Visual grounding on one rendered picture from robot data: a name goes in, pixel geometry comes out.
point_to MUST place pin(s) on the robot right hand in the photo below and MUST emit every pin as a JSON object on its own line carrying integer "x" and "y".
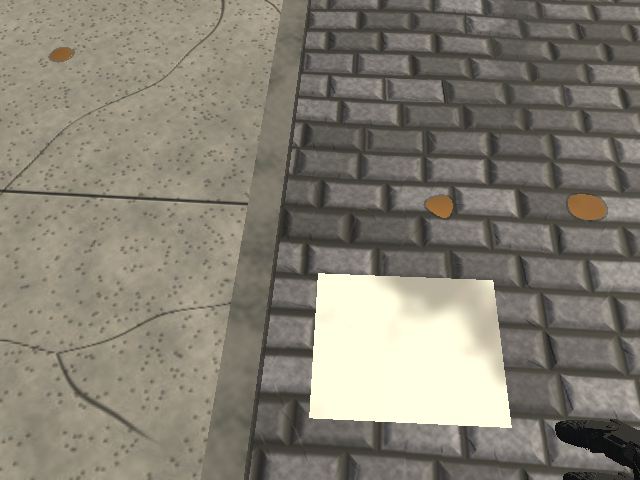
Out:
{"x": 617, "y": 440}

